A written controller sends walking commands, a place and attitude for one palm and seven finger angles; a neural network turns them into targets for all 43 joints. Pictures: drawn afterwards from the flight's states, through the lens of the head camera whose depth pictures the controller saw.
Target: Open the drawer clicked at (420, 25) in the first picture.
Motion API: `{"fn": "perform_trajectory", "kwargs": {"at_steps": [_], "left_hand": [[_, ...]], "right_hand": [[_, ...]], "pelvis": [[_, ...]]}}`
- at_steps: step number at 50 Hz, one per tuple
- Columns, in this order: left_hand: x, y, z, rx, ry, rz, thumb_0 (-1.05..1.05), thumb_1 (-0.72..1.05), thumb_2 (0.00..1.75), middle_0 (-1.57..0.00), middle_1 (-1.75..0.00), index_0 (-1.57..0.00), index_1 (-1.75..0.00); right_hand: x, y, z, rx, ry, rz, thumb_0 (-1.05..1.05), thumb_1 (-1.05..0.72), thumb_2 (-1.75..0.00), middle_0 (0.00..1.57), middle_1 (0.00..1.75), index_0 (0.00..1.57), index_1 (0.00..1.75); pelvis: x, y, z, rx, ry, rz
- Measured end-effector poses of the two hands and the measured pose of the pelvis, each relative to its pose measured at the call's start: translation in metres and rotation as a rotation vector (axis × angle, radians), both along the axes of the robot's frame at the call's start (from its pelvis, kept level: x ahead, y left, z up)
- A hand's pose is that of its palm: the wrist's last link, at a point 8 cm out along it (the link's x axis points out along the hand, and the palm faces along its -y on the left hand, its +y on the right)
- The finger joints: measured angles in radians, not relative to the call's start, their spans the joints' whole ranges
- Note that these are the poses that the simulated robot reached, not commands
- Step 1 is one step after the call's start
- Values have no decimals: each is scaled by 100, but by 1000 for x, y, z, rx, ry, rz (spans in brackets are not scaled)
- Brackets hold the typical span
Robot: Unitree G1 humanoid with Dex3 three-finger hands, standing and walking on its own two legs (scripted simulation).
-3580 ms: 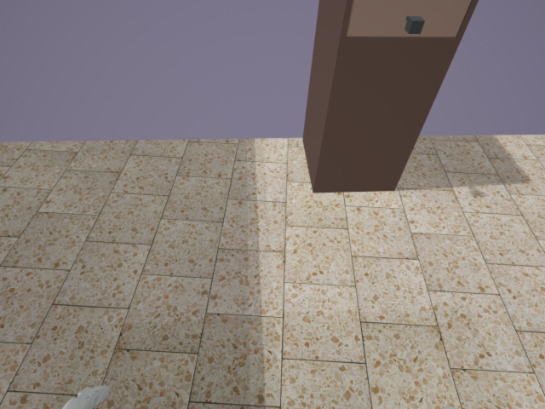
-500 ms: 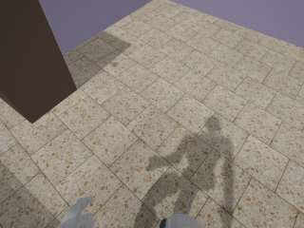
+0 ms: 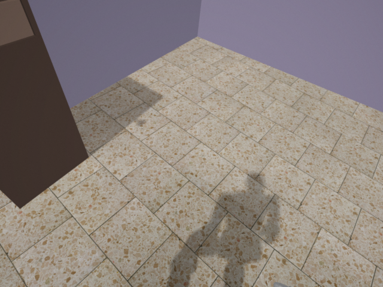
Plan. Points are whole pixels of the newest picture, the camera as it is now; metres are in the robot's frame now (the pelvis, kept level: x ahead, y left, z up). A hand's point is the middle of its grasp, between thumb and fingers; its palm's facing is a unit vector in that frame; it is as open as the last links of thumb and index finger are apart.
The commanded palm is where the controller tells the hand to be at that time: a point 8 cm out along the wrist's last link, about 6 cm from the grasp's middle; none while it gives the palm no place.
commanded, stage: walk to a spot facing it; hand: left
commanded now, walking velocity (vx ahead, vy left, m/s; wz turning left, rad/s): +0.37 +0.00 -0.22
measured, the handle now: out of the picture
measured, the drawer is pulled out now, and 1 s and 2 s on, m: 0.00 0.00 0.00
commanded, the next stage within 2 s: turn to face it in 0.80 s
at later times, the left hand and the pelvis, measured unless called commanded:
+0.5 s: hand (154, 206) +0.36 +0.13 -0.17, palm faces -0.16 -0.97 -0.19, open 7.3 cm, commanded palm none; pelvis +0.23 -0.03 -0.01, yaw -9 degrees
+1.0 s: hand (158, 200) +0.38 +0.12 -0.18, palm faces +0.00 -0.99 -0.12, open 7.3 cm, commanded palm none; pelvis +0.44 -0.03 +0.00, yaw -5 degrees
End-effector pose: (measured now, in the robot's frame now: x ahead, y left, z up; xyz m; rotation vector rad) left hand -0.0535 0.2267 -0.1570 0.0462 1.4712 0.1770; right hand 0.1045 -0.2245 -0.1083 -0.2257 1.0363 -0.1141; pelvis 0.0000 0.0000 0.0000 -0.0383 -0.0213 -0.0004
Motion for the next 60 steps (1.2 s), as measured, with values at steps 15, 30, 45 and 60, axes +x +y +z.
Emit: {"fn": "perform_trajectory", "kwargs": {"at_steps": [15,30,45,60], "left_hand": [[228,9,20,2,-164,-151,0,92,90,-20,-30,-20,-30],[434,-66,19,42,-331,-270,0,91,90,-20,-30,-20,-30],[430,-63,22,14,-68,-142,0,92,90,-20,-30,-20,-30],[548,-14,13,44,-103,-65,1,91,90,-20,-30,-20,-30]], "right_hand": [[-74,23,-4,36,418,-301,0,-93,-90,19,30,19,30],[30,2,-41,189,534,-402,1,-91,-90,20,30,20,30],[320,-75,-10,33,142,-207,1,-94,-90,19,30,19,30],[440,-27,-11,5,127,-119,-2,-95,-90,20,30,20,30]], "pelvis": [[123,11,16,26,-3,-90],[265,-52,-6,32,-29,-158],[388,-51,11,6,3,-121],[477,-15,7,11,1,-37]]}}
